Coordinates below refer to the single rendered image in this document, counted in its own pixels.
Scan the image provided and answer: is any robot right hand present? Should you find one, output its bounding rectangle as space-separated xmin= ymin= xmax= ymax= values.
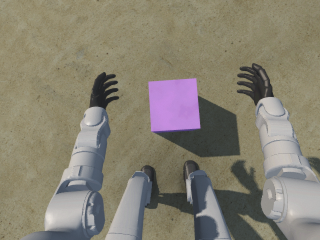
xmin=237 ymin=63 xmax=274 ymax=106

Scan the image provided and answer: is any left robot forearm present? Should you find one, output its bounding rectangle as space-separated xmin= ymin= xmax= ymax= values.
xmin=44 ymin=106 xmax=111 ymax=230

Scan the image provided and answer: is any left robot foot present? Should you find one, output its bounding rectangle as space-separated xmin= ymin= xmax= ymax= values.
xmin=141 ymin=165 xmax=154 ymax=207

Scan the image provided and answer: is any left robot upper arm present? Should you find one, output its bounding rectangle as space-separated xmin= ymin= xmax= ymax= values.
xmin=20 ymin=190 xmax=105 ymax=240

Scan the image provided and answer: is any right robot upper arm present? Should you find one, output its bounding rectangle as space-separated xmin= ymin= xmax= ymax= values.
xmin=261 ymin=175 xmax=320 ymax=240

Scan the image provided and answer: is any robot right thigh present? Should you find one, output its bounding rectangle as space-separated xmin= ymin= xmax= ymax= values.
xmin=186 ymin=175 xmax=232 ymax=240

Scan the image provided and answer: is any right robot forearm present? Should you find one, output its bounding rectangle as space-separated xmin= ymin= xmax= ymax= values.
xmin=255 ymin=97 xmax=320 ymax=184

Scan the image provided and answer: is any robot left hand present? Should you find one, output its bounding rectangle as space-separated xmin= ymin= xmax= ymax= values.
xmin=89 ymin=72 xmax=119 ymax=110

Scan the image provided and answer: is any carton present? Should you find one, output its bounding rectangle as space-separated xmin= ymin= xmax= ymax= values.
xmin=148 ymin=78 xmax=201 ymax=133

